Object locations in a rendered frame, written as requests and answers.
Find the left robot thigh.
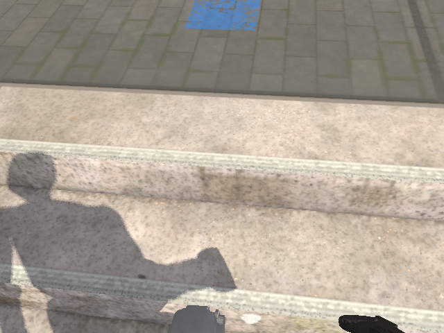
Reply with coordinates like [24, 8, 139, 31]
[167, 305, 225, 333]

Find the right robot hand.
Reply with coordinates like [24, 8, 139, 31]
[339, 315, 405, 333]

